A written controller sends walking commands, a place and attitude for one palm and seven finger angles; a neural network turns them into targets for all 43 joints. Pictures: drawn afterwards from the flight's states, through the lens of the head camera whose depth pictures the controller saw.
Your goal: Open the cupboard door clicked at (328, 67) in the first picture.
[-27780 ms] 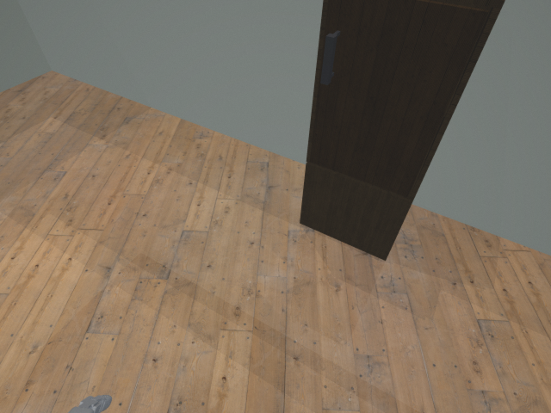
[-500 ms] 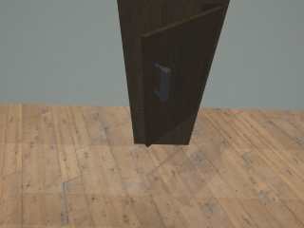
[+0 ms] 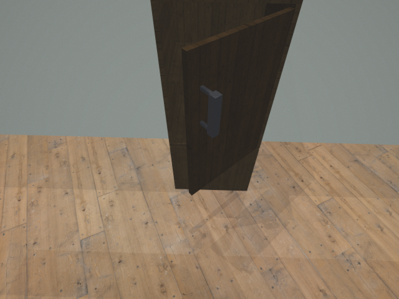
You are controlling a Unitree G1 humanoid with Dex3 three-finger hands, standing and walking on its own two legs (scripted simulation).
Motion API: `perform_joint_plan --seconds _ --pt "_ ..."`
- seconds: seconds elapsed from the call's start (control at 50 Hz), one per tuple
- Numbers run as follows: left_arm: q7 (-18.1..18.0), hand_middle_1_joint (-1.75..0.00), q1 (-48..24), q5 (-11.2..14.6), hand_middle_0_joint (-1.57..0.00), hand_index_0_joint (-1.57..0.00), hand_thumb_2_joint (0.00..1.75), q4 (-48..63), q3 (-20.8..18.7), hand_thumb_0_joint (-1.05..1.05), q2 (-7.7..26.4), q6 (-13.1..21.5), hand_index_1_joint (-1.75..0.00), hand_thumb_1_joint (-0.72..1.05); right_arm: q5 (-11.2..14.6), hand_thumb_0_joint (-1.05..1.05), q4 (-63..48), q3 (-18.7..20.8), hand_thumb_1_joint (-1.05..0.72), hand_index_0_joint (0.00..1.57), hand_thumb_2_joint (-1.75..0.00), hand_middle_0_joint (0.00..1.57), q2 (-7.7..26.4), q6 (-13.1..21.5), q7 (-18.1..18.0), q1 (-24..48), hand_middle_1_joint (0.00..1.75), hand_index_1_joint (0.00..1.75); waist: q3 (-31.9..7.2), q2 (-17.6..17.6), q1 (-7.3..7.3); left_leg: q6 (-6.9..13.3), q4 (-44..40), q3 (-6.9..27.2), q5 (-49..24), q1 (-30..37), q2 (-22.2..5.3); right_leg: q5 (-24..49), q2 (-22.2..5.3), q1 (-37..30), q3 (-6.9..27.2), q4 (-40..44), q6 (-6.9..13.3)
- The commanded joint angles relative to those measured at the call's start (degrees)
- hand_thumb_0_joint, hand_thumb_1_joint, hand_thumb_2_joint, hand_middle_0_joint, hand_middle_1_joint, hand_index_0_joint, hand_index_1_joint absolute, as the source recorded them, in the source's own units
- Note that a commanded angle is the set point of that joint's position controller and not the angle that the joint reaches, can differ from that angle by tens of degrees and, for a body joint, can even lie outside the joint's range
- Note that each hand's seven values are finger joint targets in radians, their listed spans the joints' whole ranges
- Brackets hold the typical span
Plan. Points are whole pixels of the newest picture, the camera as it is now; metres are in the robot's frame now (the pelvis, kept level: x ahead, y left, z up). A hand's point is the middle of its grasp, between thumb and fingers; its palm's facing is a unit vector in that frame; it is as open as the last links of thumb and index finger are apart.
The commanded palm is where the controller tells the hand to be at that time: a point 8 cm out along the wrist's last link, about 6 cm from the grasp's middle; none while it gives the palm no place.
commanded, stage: walk to a spot facing it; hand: left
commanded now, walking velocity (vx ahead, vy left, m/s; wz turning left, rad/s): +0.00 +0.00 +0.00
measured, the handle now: (208, 111) +0.55 +0.01 +0.06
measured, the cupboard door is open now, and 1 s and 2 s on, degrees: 42 42 42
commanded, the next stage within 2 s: none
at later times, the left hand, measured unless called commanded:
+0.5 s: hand out of the picture +0.05 +0.17 -0.18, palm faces -0.08 -0.96 -0.27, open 7.4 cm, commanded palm none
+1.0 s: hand out of the picture +0.10 +0.14 -0.16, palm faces -0.30 -0.92 -0.25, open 7.4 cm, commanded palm none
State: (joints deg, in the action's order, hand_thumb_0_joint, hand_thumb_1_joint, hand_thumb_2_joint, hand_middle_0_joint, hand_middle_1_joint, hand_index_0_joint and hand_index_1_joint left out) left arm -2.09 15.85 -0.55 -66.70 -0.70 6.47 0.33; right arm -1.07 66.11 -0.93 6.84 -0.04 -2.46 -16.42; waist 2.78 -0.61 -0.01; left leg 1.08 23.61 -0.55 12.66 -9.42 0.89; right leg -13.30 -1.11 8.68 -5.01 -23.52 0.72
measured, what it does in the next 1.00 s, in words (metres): lifts its left foot, turning right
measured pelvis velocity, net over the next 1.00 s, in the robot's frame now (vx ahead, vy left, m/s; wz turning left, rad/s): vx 0.02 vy -0.03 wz -0.43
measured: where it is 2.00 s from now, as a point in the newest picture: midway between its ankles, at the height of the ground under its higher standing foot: outside the picture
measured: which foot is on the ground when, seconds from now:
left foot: down 0.00-0.52, up 0.54-1.00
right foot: down 0.00-1.00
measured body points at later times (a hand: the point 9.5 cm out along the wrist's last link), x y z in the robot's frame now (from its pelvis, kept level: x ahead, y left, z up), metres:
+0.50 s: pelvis +0.00 -0.03 -0.02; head +0.03 -0.06 +0.43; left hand +0.05 +0.22 -0.16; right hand -0.01 -0.27 -0.19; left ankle +0.00 +0.11 -0.74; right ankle -0.02 -0.10 -0.74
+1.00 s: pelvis +0.02 -0.03 +0.00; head +0.06 -0.07 +0.45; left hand +0.12 +0.19 -0.14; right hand +0.06 -0.32 -0.14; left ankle +0.07 +0.12 -0.68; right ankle -0.02 -0.10 -0.74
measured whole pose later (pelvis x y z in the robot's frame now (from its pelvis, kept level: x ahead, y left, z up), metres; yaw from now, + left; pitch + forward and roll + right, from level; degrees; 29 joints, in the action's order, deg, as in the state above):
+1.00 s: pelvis +0.02 -0.03 +0.00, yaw -25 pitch +2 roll +1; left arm -1.1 16.4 -1.6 -54.9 -4.2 9.4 -1.3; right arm -0.5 51.4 3.3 12.4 -3.6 -2.2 -2.2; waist 5.5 -0.2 -3.5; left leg -3.2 56.8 3.4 22.0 -27.3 -0.5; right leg -12.3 7.8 12.7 11.5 -24.8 4.7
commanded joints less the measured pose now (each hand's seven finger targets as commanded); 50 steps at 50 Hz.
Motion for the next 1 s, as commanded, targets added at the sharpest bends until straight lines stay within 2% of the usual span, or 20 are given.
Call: perform_joint_plan --seconds 0.0,0.14,0.24,0.34,0.4,0.44,0.46,0.48,0.5,0.52,0.54,0.56,0.58,0.62,0.7,0.74,0.82,0.88,0.92,0.98 --pt "-0.1 -0.3 5.0 0.2 -0.2 -0.2 0.9 0.8 -1.1 0.0 5.4 0.4 -0.3 0.9 0.1 0.0 -0.9 1.0 -0.9 0.2 -0.9 0.2 4.6 0.3 -0.2 -4.0 0.3 0.3 2.0 0.5 -0.08 1.0 -4.1 4.5 -7.9 -2.6 -5.5 4.8 -5.2 0.0 4.9 4.8 1.3" --pt "0.2 -0.3 3.1 -0.1 -0.2 -0.2 0.9 2.3 -2.7 0.0 6.9 -0.7 -0.3 0.9 -0.1 0.0 -1.6 2.2 -0.9 0.2 -0.9 0.2 5.9 -0.7 -0.9 -3.5 0.3 0.3 2.1 0.5 0.45 0.8 -0.7 2.0 -7.3 -1.2 -6.9 9.1 -5.3 3.2 7.1 2.0 2.0" --pt "1.0 -0.3 1.1 -0.5 -0.2 -0.2 0.9 5.4 -4.2 0.0 7.7 -2.0 -0.3 0.9 -0.3 0.0 -4.8 3.8 -0.9 0.2 -0.9 0.2 8.2 -1.5 -1.1 -1.7 0.3 0.3 3.4 -1.2 0.59 1.6 -1.0 2.4 -0.2 -2.6 -9.7 4.3 -3.2 8.8 8.6 -1.8 2.1" --pt "2.0 -0.3 0.4 -0.8 -0.2 -0.2 0.9 8.7 -5.1 0.0 7.5 -2.6 -0.3 0.9 -0.5 0.0 -8.2 5.4 -0.9 0.2 -0.9 0.2 11.9 -1.2 -1.2 0.2 0.3 0.3 0.5 -7.0 -0.33 5.0 -4.7 7.0 3.2 -3.4 -16.5 -0.4 0.7 10.6 6.5 -12.9 1.0" --pt "2.4 -0.3 0.6 -0.9 -0.2 -0.2 0.9 10.1 -5.4 0.0 6.8 -2.7 -0.3 0.9 -0.7 0.0 -10.2 5.8 -0.9 0.2 -0.9 0.2 12.9 -0.9 -1.0 2.1 0.3 0.3 -1.0 -8.9 -1.16 7.8 -4.0 6.6 -5.4 -3.2 -20.3 -9.7 0.9 10.4 4.3 -20.6 0.1" --pt "2.6 -0.3 1.6 -0.8 -0.2 -0.2 0.9 10.5 -5.5 0.0 7.4 -2.6 -0.3 0.9 -0.8 0.0 -11.5 5.9 -0.9 0.2 -0.9 0.2 13.1 -0.9 -0.8 4.1 0.3 0.3 -0.1 -7.8 -2.32 6.5 0.3 2.8 -9.6 -5.1 -19.1 -7.6 0.2 8.0 4.2 -16.2 0.1" --pt "2.6 -0.3 3.8 -0.9 -0.2 -0.2 0.9 10.1 -5.7 0.0 8.2 -2.2 -0.3 0.9 -0.6 0.0 -12.2 5.9 -0.9 0.2 -0.9 0.2 13.0 -1.0 -0.8 5.2 0.3 0.3 -0.7 -3.3 -3.52 4.0 6.9 -0.4 -9.3 -6.3 -16.1 0.9 -0.3 4.5 6.3 -8.2 0.7" --pt "2.0 -0.3 4.9 -1.5 -0.2 -0.2 0.9 10.0 -6.4 0.0 12.5 -1.4 -0.3 0.9 0.0 0.0 -13.3 5.9 -0.9 0.2 -0.9 0.2 10.6 -1.3 -0.6 5.3 0.3 0.3 -1.4 11.0 -3.75 -0.6 19.3 -7.0 1.1 -12.5 -8.3 14.3 -8.7 0.1 20.2 1.1 3.6" --pt "1.3 -0.3 6.3 -1.3 -0.2 -0.2 0.9 9.6 -7.0 0.0 16.9 -1.2 -0.3 0.9 0.3 0.0 -15.2 5.5 -0.9 0.2 -0.9 0.2 8.0 -1.6 -0.2 6.9 0.3 0.3 -1.3 21.2 -4.55 -3.0 33.0 -7.1 22.2 -20.9 -1.6 26.3 -18.4 -2.2 32.8 5.6 8.3" --pt "0.6 -0.3 7.5 -0.6 -0.2 -0.2 0.9 9.2 -6.8 0.0 15.1 -1.3 -0.3 0.9 0.0 0.0 -14.6 5.7 -0.9 0.2 -0.9 0.2 9.9 -2.3 -0.4 8.3 0.3 0.3 -1.7 17.0 -4.82 -2.6 39.3 0.1 21.0 -22.3 -2.6 29.6 -16.3 -3.7 32.3 5.3 7.6" --pt "0.1 -0.3 4.8 -0.6 -0.2 -0.2 0.9 9.9 -6.6 0.0 13.9 -1.3 -0.3 0.9 0.1 0.0 -14.3 5.8 -0.9 0.2 -0.9 0.2 10.2 -2.5 -0.2 8.3 0.3 0.3 -0.8 15.6 -3.26 -2.6 41.5 1.9 17.4 -24.0 -3.7 27.3 -14.4 -3.6 30.1 5.0 7.1" --pt "0.1 -0.3 2.7 -0.4 -0.2 -0.2 0.9 10.9 -6.5 0.0 13.6 -1.4 -0.3 0.9 0.3 0.0 -14.4 6.0 -0.9 0.2 -0.9 0.2 10.0 -2.5 0.1 9.1 0.3 0.3 0.0 10.2 -2.65 -3.0 43.2 2.2 14.1 -24.7 -4.0 25.8 -12.8 -3.3 28.6 3.8 7.5" --pt "0.2 -0.3 1.7 -0.3 -0.2 -0.2 0.9 11.8 -6.4 0.0 13.6 -1.2 -0.3 0.9 0.3 0.0 -14.6 5.9 -0.9 0.2 -0.9 0.2 9.7 -2.5 0.3 9.0 0.3 0.3 -1.4 6.9 -1.96 -3.4 43.7 2.5 11.8 -24.5 -4.1 24.9 -11.7 -4.2 27.2 3.2 7.9" --pt "0.0 -0.3 1.7 -0.3 -0.2 -0.2 0.9 12.4 -6.4 0.0 13.5 -0.7 -0.3 0.9 0.2 0.0 -14.6 5.8 -0.9 0.2 -0.9 0.2 9.1 -2.6 0.5 9.1 0.3 0.3 -4.4 3.1 -1.71 -3.9 43.0 2.7 9.0 -23.8 -4.0 24.9 -10.3 -6.5 25.6 2.7 7.0" --pt "0.1 -0.3 3.4 -0.4 -0.2 -0.2 0.9 12.5 -6.3 0.0 13.4 -0.7 -0.3 0.9 0.2 0.0 -15.9 5.9 -0.9 0.2 -0.9 0.2 9.9 -3.1 0.2 11.3 0.3 0.3 -4.3 5.9 -2.28 -4.4 41.4 3.7 7.2 -25.0 -3.2 24.7 -8.7 -7.6 26.5 3.6 4.2" --pt "0.2 -0.3 3.9 -0.4 -0.2 -0.2 0.9 12.9 -6.5 0.0 13.6 -0.8 -0.3 0.9 0.2 0.0 -16.6 5.9 -0.9 0.2 -0.9 0.2 10.2 -3.0 0.0 12.5 0.3 0.3 -4.1 7.0 -2.64 -4.6 40.7 4.0 7.3 -25.9 -2.9 25.8 -8.2 -8.4 27.3 3.5 4.3" --pt "0.3 -0.3 5.3 -0.6 -0.2 -0.2 0.9 13.5 -6.6 0.0 13.9 -0.7 -0.3 0.9 0.3 0.0 -18.1 5.8 -0.9 0.2 -0.9 0.2 10.4 -2.8 -0.1 15.0 0.3 0.3 -3.6 7.4 -3.23 -4.8 39.2 4.8 8.1 -26.5 -2.5 28.4 -8.3 -8.6 29.7 2.7 5.8" --pt "0.4 -0.3 5.0 -0.7 -0.2 -0.2 0.9 14.3 -6.7 0.0 14.4 -0.7 -0.3 0.9 0.3 0.0 -19.4 5.6 -0.9 0.2 -0.9 0.2 10.1 -2.5 0.1 16.1 0.3 0.3 -3.8 6.6 -3.03 -4.7 37.6 5.1 8.8 -25.8 -2.1 26.5 -8.4 -7.2 32.1 2.6 8.0" --pt "0.4 -0.3 4.7 -0.9 -0.2 -0.2 0.9 14.7 -6.7 0.0 14.9 -0.7 -0.3 0.9 0.5 0.0 -20.1 5.5 -0.9 0.2 -0.9 0.2 9.9 -2.1 0.2 16.7 0.3 0.3 -4.2 6.4 -3.23 -4.6 34.4 4.7 9.9 -24.4 -1.8 26.9 -8.6 -7.0 33.1 2.0 9.9" --pt "0.4 -0.3 4.4 -1.0 -0.2 -0.2 0.9 15.4 -7.0 0.0 15.6 -0.8 -0.3 0.9 0.9 0.0 -21.0 5.3 -0.9 0.2 -0.9 0.2 9.5 -1.7 0.2 17.0 0.3 0.3 -4.7 6.7 -3.35 -4.2 29.2 4.2 11.1 -21.2 -0.9 28.7 -8.3 -5.5 35.0 1.0 11.1"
